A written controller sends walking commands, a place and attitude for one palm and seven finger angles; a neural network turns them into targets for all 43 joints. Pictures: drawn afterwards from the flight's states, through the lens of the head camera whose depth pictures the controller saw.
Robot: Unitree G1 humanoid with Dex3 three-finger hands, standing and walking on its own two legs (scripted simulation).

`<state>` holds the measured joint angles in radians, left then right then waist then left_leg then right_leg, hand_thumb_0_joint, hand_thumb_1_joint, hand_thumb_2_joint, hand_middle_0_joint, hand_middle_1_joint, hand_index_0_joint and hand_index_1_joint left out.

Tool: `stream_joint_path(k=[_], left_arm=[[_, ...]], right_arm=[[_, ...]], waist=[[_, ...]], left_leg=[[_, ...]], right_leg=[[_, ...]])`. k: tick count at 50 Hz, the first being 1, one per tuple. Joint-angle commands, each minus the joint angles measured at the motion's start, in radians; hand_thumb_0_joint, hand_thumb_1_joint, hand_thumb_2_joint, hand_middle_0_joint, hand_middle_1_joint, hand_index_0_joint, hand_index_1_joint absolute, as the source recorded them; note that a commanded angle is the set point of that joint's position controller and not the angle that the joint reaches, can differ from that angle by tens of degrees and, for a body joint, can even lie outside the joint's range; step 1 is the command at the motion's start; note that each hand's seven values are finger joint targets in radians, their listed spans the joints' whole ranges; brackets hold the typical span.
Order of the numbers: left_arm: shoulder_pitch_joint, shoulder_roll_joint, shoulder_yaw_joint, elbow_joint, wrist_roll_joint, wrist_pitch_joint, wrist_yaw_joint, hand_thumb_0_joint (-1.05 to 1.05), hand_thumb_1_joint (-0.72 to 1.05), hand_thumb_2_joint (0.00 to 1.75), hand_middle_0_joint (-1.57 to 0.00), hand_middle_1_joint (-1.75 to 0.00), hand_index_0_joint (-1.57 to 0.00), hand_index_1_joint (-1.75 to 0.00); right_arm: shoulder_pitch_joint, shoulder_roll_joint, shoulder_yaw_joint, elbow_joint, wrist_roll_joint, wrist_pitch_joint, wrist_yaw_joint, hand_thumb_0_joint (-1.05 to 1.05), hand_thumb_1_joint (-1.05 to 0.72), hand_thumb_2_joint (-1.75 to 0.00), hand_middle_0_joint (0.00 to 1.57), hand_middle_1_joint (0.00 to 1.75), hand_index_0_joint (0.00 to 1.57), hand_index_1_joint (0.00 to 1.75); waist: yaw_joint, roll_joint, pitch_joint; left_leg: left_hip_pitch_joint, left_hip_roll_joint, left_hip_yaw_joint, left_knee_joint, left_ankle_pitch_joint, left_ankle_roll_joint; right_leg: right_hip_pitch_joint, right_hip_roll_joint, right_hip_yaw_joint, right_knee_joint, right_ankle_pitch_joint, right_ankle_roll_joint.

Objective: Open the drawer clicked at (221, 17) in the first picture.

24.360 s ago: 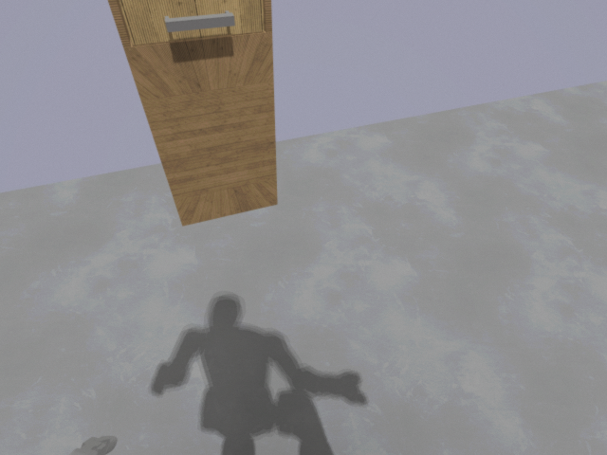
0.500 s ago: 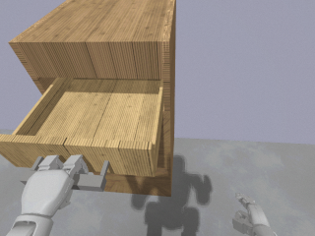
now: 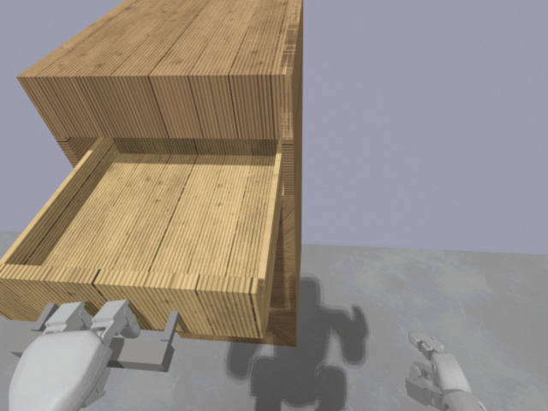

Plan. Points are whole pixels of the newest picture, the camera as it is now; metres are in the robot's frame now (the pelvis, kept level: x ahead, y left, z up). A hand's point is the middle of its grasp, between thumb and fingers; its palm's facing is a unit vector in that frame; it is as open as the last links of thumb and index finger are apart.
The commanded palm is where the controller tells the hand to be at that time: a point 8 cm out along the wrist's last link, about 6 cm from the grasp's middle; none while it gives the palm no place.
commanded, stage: pull the drawer open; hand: left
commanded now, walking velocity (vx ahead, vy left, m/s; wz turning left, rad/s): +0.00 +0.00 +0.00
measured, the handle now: (102, 332) +0.18 +0.25 +0.09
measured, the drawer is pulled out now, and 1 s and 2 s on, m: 0.29 0.29 0.27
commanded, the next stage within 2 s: open the thumb to release the handle in 0.14 s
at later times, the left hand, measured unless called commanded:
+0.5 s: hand (87, 376) +0.13 +0.25 +0.07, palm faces +0.04 -0.12 -0.99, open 7.2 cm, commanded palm +0.10 +0.24 +0.13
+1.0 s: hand (91, 374) +0.14 +0.25 +0.06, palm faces +0.07 -0.14 -0.99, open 13.2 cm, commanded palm +0.11 +0.23 +0.12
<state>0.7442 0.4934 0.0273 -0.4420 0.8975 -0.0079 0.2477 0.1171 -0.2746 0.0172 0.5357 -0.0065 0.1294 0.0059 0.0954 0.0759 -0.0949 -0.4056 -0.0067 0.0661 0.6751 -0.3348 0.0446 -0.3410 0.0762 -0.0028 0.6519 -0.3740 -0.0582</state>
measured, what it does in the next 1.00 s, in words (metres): stands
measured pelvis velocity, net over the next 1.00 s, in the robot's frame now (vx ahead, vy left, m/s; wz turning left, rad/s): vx -0.01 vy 0.01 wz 0.03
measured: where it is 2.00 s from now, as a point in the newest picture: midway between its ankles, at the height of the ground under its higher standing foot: outside the picture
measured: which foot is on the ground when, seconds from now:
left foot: down 0.00-1.00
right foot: down 0.00-1.00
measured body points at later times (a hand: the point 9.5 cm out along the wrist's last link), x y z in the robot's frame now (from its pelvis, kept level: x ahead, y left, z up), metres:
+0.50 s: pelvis +0.00 +0.00 +0.00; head -0.01 -0.03 +0.45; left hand +0.13 +0.25 +0.12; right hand +0.22 -0.20 -0.09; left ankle +0.01 +0.09 -0.72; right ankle -0.02 -0.08 -0.72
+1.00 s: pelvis -0.01 +0.01 +0.00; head -0.01 -0.02 +0.44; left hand +0.13 +0.25 +0.12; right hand +0.22 -0.19 -0.09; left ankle +0.01 +0.09 -0.72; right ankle -0.02 -0.08 -0.72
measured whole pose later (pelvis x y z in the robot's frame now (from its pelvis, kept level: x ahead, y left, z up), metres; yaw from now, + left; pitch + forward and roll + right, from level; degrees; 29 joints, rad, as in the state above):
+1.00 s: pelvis -0.01 +0.01 +0.00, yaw +2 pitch +3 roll -1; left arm 0.61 0.40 -0.02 -0.43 0.97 0.05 0.23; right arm 0.14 -0.25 0.02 0.55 -0.02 0.10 0.02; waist 0.12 0.08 -0.08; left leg -0.44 -0.03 0.04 0.72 -0.33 0.06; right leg -0.36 0.05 -0.03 0.69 -0.39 -0.04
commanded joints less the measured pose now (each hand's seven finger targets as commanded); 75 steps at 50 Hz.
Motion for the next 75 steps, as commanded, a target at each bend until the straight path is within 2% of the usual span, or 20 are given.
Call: stream_joint_path(k=[1, 8, 11, 12, 13, 14, 18, 20, 22, 24, 32, 41, 42, 43, 46, 50, 58, 67, 73, 75], left_arm=[[0.065, 0.171, 0.234, -0.213, -0.015, 0.001, 0.090, 0.00, 0.90, 0.90, -0.40, -1.35, -0.40, -1.35], [0.155, 0.164, 0.245, -0.222, -0.020, 0.008, 0.114, 0.00, 0.90, 0.90, -0.40, -1.35, -0.40, -1.35], [0.182, 0.175, 0.257, -0.235, -0.026, 0.012, 0.120, 0.00, 0.90, 0.90, -0.40, -1.35, -0.40, -1.35], [-0.115, 0.193, 0.237, -0.212, 0.007, 0.011, 0.116, 0.00, 0.90, 0.90, -0.40, -1.35, -0.40, -1.35], [-0.122, 0.203, 0.272, -0.220, 0.009, -0.001, 0.124, 0.00, 0.83, 0.87, -0.40, -1.34, -0.40, -1.34], [-0.058, 0.185, 0.268, -0.150, 0.014, -0.002, 0.123, 0.00, 0.76, 0.84, -0.39, -1.34, -0.39, -1.34], [-0.089, 0.142, 0.200, -0.180, -0.005, -0.007, 0.093, 0.00, 0.48, 0.72, -0.37, -1.30, -0.37, -1.30], [-0.112, 0.119, 0.149, -0.186, -0.002, 0.003, 0.069, 0.00, 0.34, 0.66, -0.36, -1.29, -0.36, -1.29], [-0.120, 0.143, 0.167, -0.176, 0.002, 0.013, 0.058, 0.00, 0.20, 0.60, -0.35, -1.27, -0.35, -1.27], [-0.146, 0.113, 0.118, -0.186, 0.017, 0.018, 0.043, 0.00, 0.06, 0.54, -0.34, -1.26, -0.34, -1.26], [-0.149, 0.102, 0.097, -0.209, 0.023, 0.027, 0.013, 0.00, -0.50, 0.30, -0.30, -1.20, -0.30, -1.20], [-0.169, 0.111, 0.096, -0.212, 0.046, 0.019, 0.015, 0.00, -0.50, 0.30, -0.30, -1.20, -0.30, -1.20], [-0.103, 0.000, 0.003, -0.132, 0.049, 0.023, 0.007, 0.00, -0.50, 0.30, -0.30, -1.20, -0.30, -1.20], [-0.119, -0.012, -0.021, -0.137, 0.049, 0.014, -0.002, 0.00, -0.50, 0.30, -0.30, -1.20, -0.30, -1.20], [-0.192, 0.043, 0.007, -0.179, 0.069, 0.020, 0.013, 0.00, -0.50, 0.30, -0.30, -1.20, -0.30, -1.20], [-0.249, 0.040, -0.003, -0.132, 0.078, 0.035, 0.000, 0.00, -0.50, 0.30, -0.30, -1.20, -0.30, -1.20], [-0.317, 0.011, -0.063, -0.161, 0.076, 0.059, -0.038, 0.00, -0.50, 0.30, -0.30, -1.20, -0.30, -1.20], [-0.287, 0.144, 0.097, -0.246, 0.048, 0.090, -0.035, 0.00, -0.50, 0.30, -0.30, -1.20, -0.30, -1.20], [-0.276, 0.100, 0.061, -0.273, -0.012, 0.115, -0.085, 0.00, -0.50, 0.30, -0.30, -1.20, -0.30, -1.20], [-0.301, 0.142, 0.083, -0.284, -0.012, 0.119, -0.102, 0.00, -0.50, 0.30, -0.30, -1.20, -0.30, -1.20]], right_arm=[[-0.165, -0.095, -0.038, -0.184, 0.000, -0.055, -0.004, 0.00, -0.90, -0.90, 0.20, 0.30, 0.20, 0.30], [-0.164, -0.093, -0.038, -0.191, 0.001, -0.050, 0.007, 0.00, -0.90, -0.90, 0.20, 0.30, 0.20, 0.30], [-0.174, -0.097, -0.035, -0.195, 0.005, -0.045, 0.007, 0.00, -0.90, -0.90, 0.20, 0.30, 0.20, 0.30], [-0.170, -0.096, -0.029, -0.156, -0.009, -0.043, 0.003, 0.00, -0.90, -0.90, 0.20, 0.30, 0.20, 0.30], [-0.159, -0.088, -0.043, -0.168, -0.011, -0.052, -0.008, 0.00, -0.90, -0.90, 0.20, 0.30, 0.20, 0.30], [-0.151, -0.076, -0.042, -0.157, -0.010, -0.058, -0.013, 0.00, -0.90, -0.90, 0.20, 0.30, 0.20, 0.30], [-0.148, -0.078, -0.046, -0.160, -0.001, -0.072, -0.013, 0.00, -0.90, -0.90, 0.20, 0.30, 0.20, 0.30], [-0.151, -0.080, -0.043, -0.160, -0.002, -0.073, -0.012, 0.00, -0.90, -0.90, 0.20, 0.30, 0.20, 0.30], [-0.160, -0.081, -0.036, -0.158, -0.003, -0.075, -0.015, 0.00, -0.90, -0.90, 0.20, 0.30, 0.20, 0.30], [-0.155, -0.076, -0.033, -0.157, -0.007, -0.077, -0.012, 0.00, -0.90, -0.90, 0.20, 0.30, 0.20, 0.30], [-0.155, -0.077, -0.026, -0.173, -0.005, -0.083, -0.010, 0.00, -0.90, -0.90, 0.20, 0.30, 0.20, 0.30], [-0.135, -0.076, -0.028, -0.167, -0.012, -0.084, -0.005, 0.00, -0.90, -0.90, 0.20, 0.30, 0.20, 0.30], [-0.139, -0.060, -0.025, -0.165, -0.016, -0.090, 0.008, 0.00, -0.90, -0.90, 0.20, 0.30, 0.20, 0.30], [-0.113, -0.060, -0.030, -0.162, -0.013, -0.090, 0.019, 0.00, -0.90, -0.90, 0.20, 0.30, 0.20, 0.30], [-0.121, -0.068, -0.035, -0.167, -0.013, -0.082, 0.012, 0.00, -0.90, -0.90, 0.20, 0.30, 0.20, 0.30], [-0.129, -0.059, -0.029, -0.154, -0.011, -0.084, 0.007, 0.00, -0.90, -0.90, 0.20, 0.30, 0.20, 0.30], [-0.132, -0.051, -0.018, -0.155, -0.004, -0.086, 0.007, 0.00, -0.90, -0.90, 0.20, 0.30, 0.20, 0.30], [-0.180, -0.059, 0.001, -0.169, 0.011, -0.074, -0.007, 0.00, -0.90, -0.90, 0.20, 0.30, 0.20, 0.30], [-0.173, -0.062, -0.004, -0.162, 0.020, -0.066, -0.004, 0.00, -0.90, -0.90, 0.20, 0.30, 0.20, 0.30], [-0.179, -0.070, -0.005, -0.163, 0.018, -0.064, -0.015, 0.00, -0.90, -0.90, 0.20, 0.30, 0.20, 0.30]], waist=[[0.037, -0.036, -0.079], [0.044, -0.031, -0.075], [0.050, -0.011, -0.083], [-0.026, -0.036, -0.020], [0.009, -0.017, -0.054], [0.013, -0.018, -0.048], [0.010, -0.003, -0.096], [0.000, -0.012, -0.069], [0.004, -0.048, -0.067], [0.003, -0.040, -0.049], [0.009, -0.029, -0.054], [0.009, -0.034, -0.037], [0.000, -0.062, 0.000], [-0.008, -0.079, -0.005], [0.001, -0.032, -0.060], [-0.005, -0.064, -0.027], [-0.002, -0.050, -0.082], [0.033, 0.007, -0.058], [0.009, -0.033, -0.016], [0.017, -0.031, -0.027]], left_leg=[[0.144, 0.002, -0.070, -0.041, 0.251, -0.014], [0.141, 0.012, -0.073, -0.032, 0.243, -0.020], [0.129, 0.012, -0.069, -0.029, 0.280, -0.019], [0.135, -0.008, -0.092, -0.015, 0.219, -0.019], [0.154, -0.002, -0.086, -0.026, 0.193, -0.013], [0.149, -0.006, -0.082, -0.028, 0.177, -0.011], [0.171, -0.002, -0.086, -0.037, 0.202, -0.012], [0.163, -0.001, -0.089, -0.042, 0.210, -0.012], [0.162, 0.001, -0.094, -0.047, 0.210, -0.012], [0.156, 0.001, -0.089, -0.055, 0.196, -0.011], [0.173, 0.008, -0.095, -0.070, 0.191, -0.015], [0.174, 0.011, -0.094, -0.069, 0.192, -0.019], [0.161, 0.007, -0.103, -0.058, 0.195, -0.016], [0.154, 0.015, -0.106, -0.059, 0.196, -0.016], [0.158, 0.015, -0.105, -0.062, 0.173, -0.020], [0.137, 0.007, -0.105, -0.068, 0.122, -0.016], [0.167, 0.014, -0.112, -0.080, 0.177, -0.014], [0.191, 0.020, -0.099, -0.132, 0.203, -0.021], [0.220, 0.018, -0.089, -0.164, 0.210, -0.013], [0.236, 0.015, -0.084, -0.178, 0.221, -0.009]], right_leg=[[-0.069, -0.058, 0.091, -0.125, 0.266, 0.030], [-0.094, -0.057, 0.097, -0.114, 0.220, 0.026], [-0.069, -0.059, 0.100, -0.107, 0.289, 0.030], [-0.168, -0.050, 0.115, -0.111, 0.220, 0.021], [-0.141, -0.051, 0.103, -0.120, 0.184, 0.022], [-0.133, -0.049, 0.087, -0.120, 0.166, 0.023], [-0.114, -0.050, 0.074, -0.113, 0.175, 0.023], [-0.117, -0.051, 0.070, -0.121, 0.182, 0.028], [-0.108, -0.047, 0.083, -0.131, 0.183, 0.026], [-0.116, -0.055, 0.065, -0.131, 0.157, 0.027], [-0.103, -0.048, 0.068, -0.146, 0.127, 0.021], [-0.124, -0.049, 0.057, -0.143, 0.114, 0.021], [-0.151, -0.039, 0.046, -0.127, 0.112, 0.016], [-0.166, -0.044, 0.027, -0.110, 0.098, 0.020], [-0.151, -0.043, 0.032, -0.104, 0.081, 0.019], [-0.157, -0.042, 0.031, -0.112, 0.049, 0.017], [-0.115, -0.044, 0.016, -0.102, 0.087, 0.016], [-0.024, -0.039, 0.043, -0.169, 0.117, 0.010], [-0.002, -0.049, 0.021, -0.212, 0.129, 0.029], [0.028, -0.053, 0.025, -0.231, 0.147, 0.033]])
